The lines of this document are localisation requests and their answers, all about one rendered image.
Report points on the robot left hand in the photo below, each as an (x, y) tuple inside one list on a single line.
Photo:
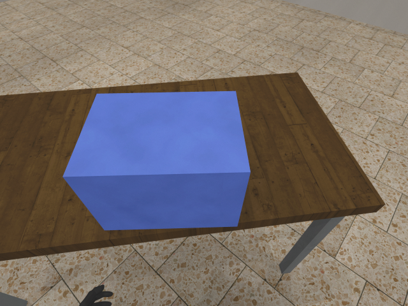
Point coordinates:
[(96, 294)]

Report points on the table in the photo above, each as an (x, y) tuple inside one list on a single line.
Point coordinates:
[(301, 169)]

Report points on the carton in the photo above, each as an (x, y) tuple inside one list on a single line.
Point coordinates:
[(161, 160)]

